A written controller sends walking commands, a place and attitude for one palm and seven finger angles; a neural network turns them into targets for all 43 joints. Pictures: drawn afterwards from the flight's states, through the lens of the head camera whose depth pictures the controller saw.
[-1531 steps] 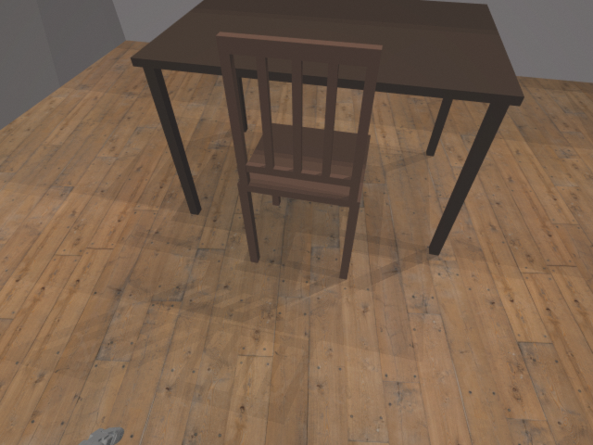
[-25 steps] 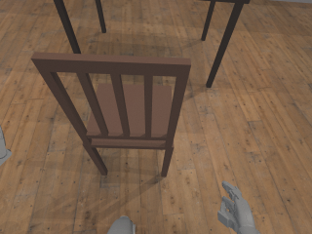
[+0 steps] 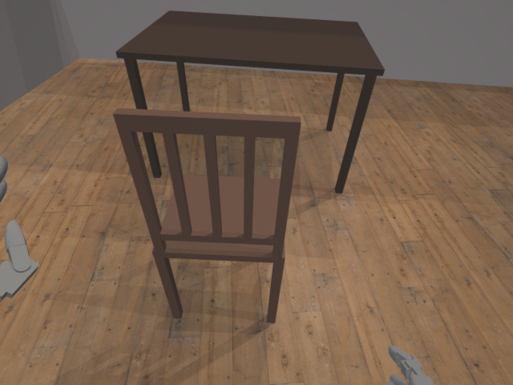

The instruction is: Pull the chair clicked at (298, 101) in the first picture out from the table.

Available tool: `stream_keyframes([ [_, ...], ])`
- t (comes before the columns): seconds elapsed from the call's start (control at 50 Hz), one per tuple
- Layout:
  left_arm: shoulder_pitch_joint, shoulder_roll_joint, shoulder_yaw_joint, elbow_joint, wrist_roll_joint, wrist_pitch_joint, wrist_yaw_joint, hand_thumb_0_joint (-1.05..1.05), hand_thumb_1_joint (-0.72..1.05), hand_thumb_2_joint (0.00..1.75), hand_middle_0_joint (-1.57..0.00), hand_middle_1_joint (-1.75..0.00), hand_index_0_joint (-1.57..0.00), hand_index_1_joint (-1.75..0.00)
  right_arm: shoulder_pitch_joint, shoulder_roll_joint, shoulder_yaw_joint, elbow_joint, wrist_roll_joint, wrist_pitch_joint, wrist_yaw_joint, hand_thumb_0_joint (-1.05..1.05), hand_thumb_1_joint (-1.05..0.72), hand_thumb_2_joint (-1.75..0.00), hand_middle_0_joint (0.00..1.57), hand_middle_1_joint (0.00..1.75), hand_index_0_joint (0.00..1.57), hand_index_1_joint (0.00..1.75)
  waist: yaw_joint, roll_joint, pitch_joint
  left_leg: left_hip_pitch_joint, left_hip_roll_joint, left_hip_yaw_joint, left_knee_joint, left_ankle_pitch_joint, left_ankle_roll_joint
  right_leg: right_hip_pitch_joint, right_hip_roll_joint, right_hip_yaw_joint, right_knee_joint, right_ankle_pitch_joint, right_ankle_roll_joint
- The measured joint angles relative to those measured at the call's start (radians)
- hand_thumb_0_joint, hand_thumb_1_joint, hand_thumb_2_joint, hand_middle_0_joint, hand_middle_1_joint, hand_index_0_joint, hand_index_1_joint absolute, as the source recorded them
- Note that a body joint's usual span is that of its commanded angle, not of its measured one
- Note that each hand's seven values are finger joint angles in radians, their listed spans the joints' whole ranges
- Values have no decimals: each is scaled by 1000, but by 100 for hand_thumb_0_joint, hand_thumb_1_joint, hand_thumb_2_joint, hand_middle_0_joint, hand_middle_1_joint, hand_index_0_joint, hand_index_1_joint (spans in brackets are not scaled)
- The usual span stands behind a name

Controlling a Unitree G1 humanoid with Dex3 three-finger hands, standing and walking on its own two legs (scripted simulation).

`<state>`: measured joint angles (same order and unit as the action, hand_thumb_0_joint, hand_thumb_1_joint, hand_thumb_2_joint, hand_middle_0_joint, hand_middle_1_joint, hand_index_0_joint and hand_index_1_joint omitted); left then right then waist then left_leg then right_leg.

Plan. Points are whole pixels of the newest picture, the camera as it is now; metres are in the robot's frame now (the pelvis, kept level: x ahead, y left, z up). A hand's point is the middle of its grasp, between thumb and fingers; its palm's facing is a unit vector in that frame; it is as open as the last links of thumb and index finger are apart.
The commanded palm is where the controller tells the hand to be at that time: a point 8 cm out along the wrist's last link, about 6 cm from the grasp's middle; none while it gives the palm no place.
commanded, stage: stop stepping back and stand still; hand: left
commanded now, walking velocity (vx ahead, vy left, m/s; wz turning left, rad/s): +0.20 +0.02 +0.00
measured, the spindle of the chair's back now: (214, 190) +0.60 +0.14 -0.06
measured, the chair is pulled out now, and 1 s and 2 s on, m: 0.64 0.64 0.64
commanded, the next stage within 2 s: let the arm hang, fingers relaxed in 0.34 s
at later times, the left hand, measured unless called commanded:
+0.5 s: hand (38, 290) +0.20 +0.29 +0.13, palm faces +0.33 -0.78 -0.53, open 7.4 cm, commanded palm none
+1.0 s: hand out of the picture -0.01 +0.22 -0.15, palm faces +0.02 -0.96 -0.27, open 7.2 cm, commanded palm none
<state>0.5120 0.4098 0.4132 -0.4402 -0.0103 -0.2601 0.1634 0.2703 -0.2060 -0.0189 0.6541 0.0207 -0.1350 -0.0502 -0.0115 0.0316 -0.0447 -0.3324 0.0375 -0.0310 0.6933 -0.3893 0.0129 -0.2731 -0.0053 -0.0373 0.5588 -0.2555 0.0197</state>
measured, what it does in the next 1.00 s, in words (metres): steps on the spot: right foot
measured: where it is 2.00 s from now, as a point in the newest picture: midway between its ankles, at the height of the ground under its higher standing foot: outside the picture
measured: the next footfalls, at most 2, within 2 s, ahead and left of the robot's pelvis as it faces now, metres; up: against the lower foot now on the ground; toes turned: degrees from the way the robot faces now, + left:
right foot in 0.40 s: -0.01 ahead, -0.12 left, +0.00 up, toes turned -5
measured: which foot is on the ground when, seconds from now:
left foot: down 0.00-1.00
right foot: down 0.00-0.14, up 0.16-0.38, down 0.40-1.00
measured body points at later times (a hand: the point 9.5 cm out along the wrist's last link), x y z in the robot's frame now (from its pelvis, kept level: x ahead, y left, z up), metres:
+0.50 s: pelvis -0.02 +0.02 +0.00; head -0.03 +0.01 +0.45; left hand +0.17 +0.33 +0.16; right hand +0.10 -0.22 -0.11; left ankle +0.00 +0.10 -0.72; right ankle -0.05 -0.11 -0.73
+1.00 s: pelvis -0.02 +0.02 +0.01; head -0.01 +0.01 +0.46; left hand -0.01 +0.27 -0.13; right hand -0.01 -0.21 -0.15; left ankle -0.01 +0.11 -0.73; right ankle -0.05 -0.11 -0.73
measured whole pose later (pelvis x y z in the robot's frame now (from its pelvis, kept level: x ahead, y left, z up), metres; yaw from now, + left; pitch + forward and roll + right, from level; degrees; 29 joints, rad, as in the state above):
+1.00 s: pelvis -0.02 +0.02 +0.01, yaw +0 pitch -1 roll -1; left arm 0.33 0.21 0.00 0.98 0.01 0.03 0.03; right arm 0.32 -0.18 -0.01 0.99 -0.01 0.02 -0.03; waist -0.01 0.04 0.04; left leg -0.23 -0.02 0.03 0.49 -0.24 0.05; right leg -0.15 -0.04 -0.07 0.45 -0.28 0.02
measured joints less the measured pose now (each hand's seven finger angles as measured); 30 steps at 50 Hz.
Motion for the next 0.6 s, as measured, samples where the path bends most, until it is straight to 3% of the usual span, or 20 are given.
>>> stream_keyframes([
  [0.04,-12,-14,-9,26,-3,13,-6,1,88,90,-21,-30,-21,-30,-3,-7,1,1,3,21,-1,1,-90,-90,20,30,21,30,10,9,-10,-35,-13,5,67,-66,8,-28,-4,6,16,-19,-8],
  [0.08,-18,-22,-16,40,-8,27,-11,1,88,90,-21,-30,-21,-30,-8,-12,3,5,0,36,-1,1,-90,-90,20,30,21,30,15,-2,-6,-38,-30,32,112,-43,17,-52,-18,15,31,8,-8],
  [0.14,-20,-26,-24,40,-12,44,-11,1,88,90,-21,-30,-21,-30,-7,-18,9,2,-5,43,-13,1,-90,-90,20,30,21,30,3,-12,4,6,-38,44,16,9,36,-97,-28,9,101,-71,-4],
  [0.18,-8,-27,-16,32,-10,57,-5,2,88,90,-21,-30,-21,-30,-6,-2,11,0,-9,38,-18,1,-90,-90,20,30,21,30,-1,-32,23,11,-42,60,7,52,46,-142,-11,38,252,-177,-8],
  [0.22,10,-16,-5,16,-4,62,-7,2,88,90,-21,-30,-21,-30,14,23,7,-4,-12,20,-14,1,-90,-90,20,30,21,30,-17,-40,20,16,-42,54,-21,69,53,-189,16,45,457,-180,-7],
  [0.26,26,-2,2,-20,-3,58,-7,2,88,90,-21,-30,-21,-30,35,39,8,1,-10,5,1,1,-91,-90,20,30,21,30,-24,-41,12,21,-41,39,-66,95,50,-189,26,29,527,-155,-8],
  [0.3,44,8,10,-67,-7,43,-3,2,88,90,-21,-30,-21,-30,48,43,17,7,-9,-3,11,1,-90,-90,20,30,21,30,-16,-37,5,25,-33,35,-106,119,41,-139,19,1,418,-144,-10],
  [0.4,67,59,61,-83,-15,0,1,2,88,90,-21,-30,-21,-30,36,42,32,1,-17,-11,8,1,-90,-90,20,30,21,30,2,-27,5,-3,-31,61,-107,122,32,57,4,-23,-55,-100,-22],
  [0.42,54,57,59,-56,-16,-2,-3,2,88,90,-21,-30,-21,-30,22,35,30,6,-16,-8,8,1,-90,-90,20,30,21,30,2,-10,15,-12,-23,60,-89,113,30,69,12,-25,-95,-25,-21],
  [0.46,10,46,22,35,1,8,-24,1,89,90,-21,-30,-21,-30,3,17,16,23,-14,4,20,1,-90,-90,20,30,21,30,-7,34,19,-39,-12,42,-38,107,24,66,25,-42,-90,-3,-16],
  [0.54,-149,-54,-162,435,38,185,-103,0,89,90,-20,-30,-20,-30,-12,-28,-15,83,-22,90,54,1,-90,-90,20,30,21,30,-5,61,-29,-72,-35,46,53,65,10,3,-18,-51,49,-102,-2],
  [0.6,-211,-155,-263,754,41,293,-129,1,90,90,-19,-30,-19,-30,-15,-33,-12,119,-43,134,58,1,-91,-90,20,30,20,30,-23,38,-36,-62,-60,53,46,4,51,-28,-46,-49,132,-154,15],
])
